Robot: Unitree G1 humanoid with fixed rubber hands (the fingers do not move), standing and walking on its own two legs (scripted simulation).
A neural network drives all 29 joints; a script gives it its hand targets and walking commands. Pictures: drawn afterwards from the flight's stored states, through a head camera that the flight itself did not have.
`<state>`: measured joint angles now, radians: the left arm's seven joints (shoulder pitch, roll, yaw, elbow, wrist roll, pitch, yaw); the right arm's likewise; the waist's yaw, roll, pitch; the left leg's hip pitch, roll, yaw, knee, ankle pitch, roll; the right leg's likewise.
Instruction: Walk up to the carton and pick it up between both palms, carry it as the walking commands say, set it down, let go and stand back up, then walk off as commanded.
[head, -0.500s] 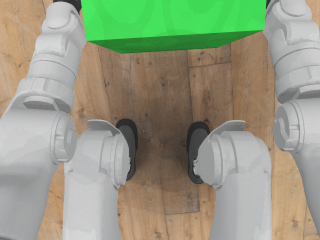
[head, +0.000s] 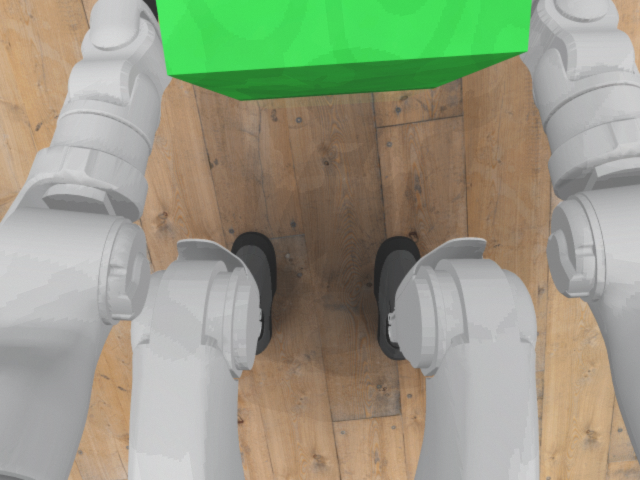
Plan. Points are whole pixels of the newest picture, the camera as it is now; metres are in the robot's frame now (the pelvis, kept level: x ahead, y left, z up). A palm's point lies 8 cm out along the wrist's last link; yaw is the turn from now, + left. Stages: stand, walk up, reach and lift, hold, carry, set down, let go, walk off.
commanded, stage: reach and lift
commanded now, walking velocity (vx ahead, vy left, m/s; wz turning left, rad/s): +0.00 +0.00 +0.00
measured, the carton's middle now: (336, 8) +0.54 -0.02 -0.24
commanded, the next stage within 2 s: none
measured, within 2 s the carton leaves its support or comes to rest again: leaves its support in 0.48 s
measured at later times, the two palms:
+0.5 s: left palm out of the picture +0.54 +0.16 -0.17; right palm out of the picture +0.55 -0.20 -0.17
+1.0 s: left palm out of the picture +0.53 +0.16 -0.09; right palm out of the picture +0.55 -0.20 -0.09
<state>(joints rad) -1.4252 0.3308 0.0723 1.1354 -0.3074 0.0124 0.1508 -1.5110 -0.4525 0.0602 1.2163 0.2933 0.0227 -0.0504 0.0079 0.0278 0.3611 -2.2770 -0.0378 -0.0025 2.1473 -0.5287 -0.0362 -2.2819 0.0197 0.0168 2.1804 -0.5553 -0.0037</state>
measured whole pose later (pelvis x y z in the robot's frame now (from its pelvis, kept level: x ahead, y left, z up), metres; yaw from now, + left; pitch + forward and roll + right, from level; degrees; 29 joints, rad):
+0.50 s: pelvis +0.01 +0.00 -0.01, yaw +0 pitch +37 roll +2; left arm -1.33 0.29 0.18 1.01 -0.21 0.15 0.13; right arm -1.41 -0.42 -0.02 1.08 0.23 0.16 -0.04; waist 0.00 0.03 0.30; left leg -2.29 -0.06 -0.01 2.20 -0.56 -0.04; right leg -2.29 0.03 0.02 2.24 -0.59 0.00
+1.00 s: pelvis +0.01 +0.00 +0.03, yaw +0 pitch +43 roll +2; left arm -1.23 0.20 0.37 0.81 -0.04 0.29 0.10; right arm -1.35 -0.34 -0.23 0.96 0.04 0.28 0.01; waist 0.01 0.00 0.10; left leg -2.27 -0.07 -0.02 2.04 -0.53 -0.06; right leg -2.28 0.07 0.04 2.07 -0.54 0.02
